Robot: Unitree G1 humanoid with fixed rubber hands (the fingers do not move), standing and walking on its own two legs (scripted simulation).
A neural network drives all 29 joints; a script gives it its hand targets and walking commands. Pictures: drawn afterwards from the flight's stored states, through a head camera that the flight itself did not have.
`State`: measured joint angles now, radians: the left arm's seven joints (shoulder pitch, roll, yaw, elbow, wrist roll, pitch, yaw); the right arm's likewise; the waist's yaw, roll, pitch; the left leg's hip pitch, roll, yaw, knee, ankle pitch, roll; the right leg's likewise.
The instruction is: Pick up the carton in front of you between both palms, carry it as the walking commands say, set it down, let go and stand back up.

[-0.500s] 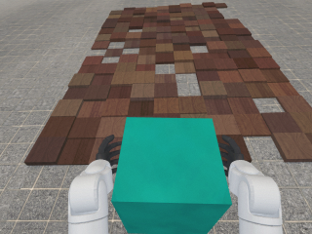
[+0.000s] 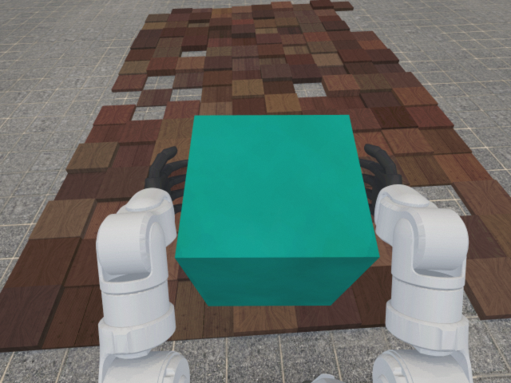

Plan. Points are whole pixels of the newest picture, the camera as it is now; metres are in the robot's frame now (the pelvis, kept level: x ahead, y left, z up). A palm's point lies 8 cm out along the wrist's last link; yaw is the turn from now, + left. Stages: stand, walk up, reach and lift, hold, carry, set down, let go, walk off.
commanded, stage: carry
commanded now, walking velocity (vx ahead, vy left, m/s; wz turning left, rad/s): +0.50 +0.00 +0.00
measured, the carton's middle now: (270, 221) +0.34 +0.00 +0.10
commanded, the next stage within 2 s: none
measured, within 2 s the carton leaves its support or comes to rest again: neither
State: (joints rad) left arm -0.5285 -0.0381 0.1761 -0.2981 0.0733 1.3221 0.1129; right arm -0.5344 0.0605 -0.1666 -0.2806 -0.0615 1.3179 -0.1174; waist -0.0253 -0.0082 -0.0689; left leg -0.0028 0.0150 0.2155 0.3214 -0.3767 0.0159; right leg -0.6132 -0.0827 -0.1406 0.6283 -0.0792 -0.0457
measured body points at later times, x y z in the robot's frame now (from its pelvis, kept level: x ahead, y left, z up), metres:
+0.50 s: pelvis +0.33 -0.03 +0.00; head +0.43 -0.03 +0.43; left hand +0.74 +0.14 +0.13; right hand +0.75 -0.16 +0.13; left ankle +0.45 +0.08 -0.69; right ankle +0.19 -0.09 -0.73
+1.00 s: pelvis +0.67 -0.07 +0.06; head +0.74 -0.08 +0.50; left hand +1.07 +0.10 +0.20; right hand +1.08 -0.21 +0.20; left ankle +0.60 +0.07 -0.59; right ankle +0.71 -0.13 -0.68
